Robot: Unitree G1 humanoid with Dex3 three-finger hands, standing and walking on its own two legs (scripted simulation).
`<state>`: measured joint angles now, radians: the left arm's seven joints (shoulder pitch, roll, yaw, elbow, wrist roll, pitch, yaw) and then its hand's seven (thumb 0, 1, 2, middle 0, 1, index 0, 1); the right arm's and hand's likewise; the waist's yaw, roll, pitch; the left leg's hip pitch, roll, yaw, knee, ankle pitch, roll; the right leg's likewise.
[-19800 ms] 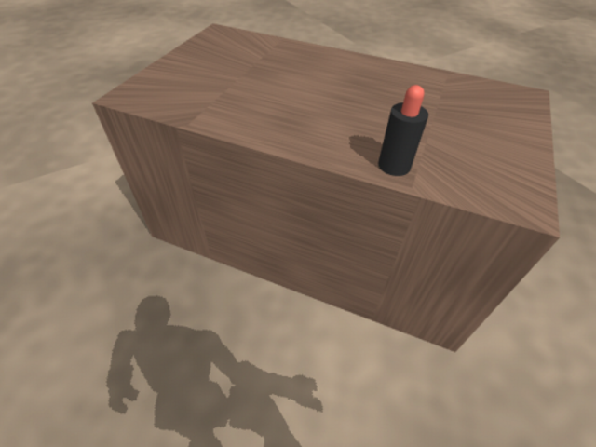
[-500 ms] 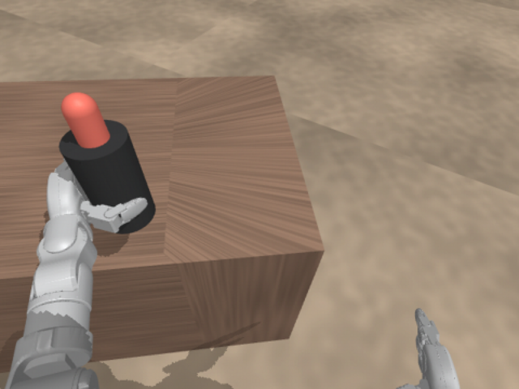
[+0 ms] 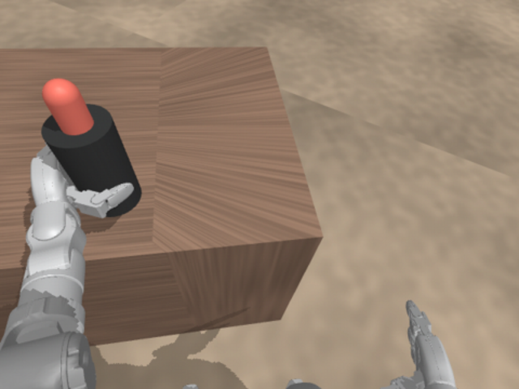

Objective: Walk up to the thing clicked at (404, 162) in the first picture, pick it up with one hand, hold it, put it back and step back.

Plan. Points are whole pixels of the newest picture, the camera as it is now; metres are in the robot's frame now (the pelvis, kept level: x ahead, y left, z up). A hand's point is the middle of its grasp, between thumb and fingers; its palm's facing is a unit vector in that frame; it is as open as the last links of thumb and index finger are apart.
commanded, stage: crouch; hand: left
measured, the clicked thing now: (91, 150) +0.45 +0.21 +0.12
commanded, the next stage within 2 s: lower in 0.18 s
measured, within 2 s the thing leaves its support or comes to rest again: rests again in 1.04 s
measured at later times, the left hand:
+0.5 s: hand (103, 182) +0.46 +0.23 +0.03, palm faces +0.26 -0.97 +0.00, open 11.5 cm
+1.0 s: hand (111, 196) +0.46 +0.23 -0.01, palm faces +0.25 -0.97 -0.02, open 11.5 cm
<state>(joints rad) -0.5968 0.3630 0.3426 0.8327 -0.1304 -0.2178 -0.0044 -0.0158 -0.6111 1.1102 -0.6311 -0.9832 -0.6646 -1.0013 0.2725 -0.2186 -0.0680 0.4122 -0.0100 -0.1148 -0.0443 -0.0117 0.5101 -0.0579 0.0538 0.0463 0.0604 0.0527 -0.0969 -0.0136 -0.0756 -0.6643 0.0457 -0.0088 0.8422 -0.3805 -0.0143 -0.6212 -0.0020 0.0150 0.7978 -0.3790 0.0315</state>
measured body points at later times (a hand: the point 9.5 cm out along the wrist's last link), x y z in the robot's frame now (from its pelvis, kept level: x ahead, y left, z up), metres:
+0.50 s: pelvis +0.00 +0.00 -0.02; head +0.09 +0.03 +0.42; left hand +0.44 +0.28 +0.04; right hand +0.16 -0.26 -0.05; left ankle +0.02 +0.13 -0.70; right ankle +0.01 -0.14 -0.70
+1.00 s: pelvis +0.00 +0.00 -0.04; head +0.12 +0.04 +0.40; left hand +0.44 +0.28 -0.01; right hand +0.16 -0.26 -0.06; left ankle +0.02 +0.13 -0.70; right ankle +0.01 -0.14 -0.70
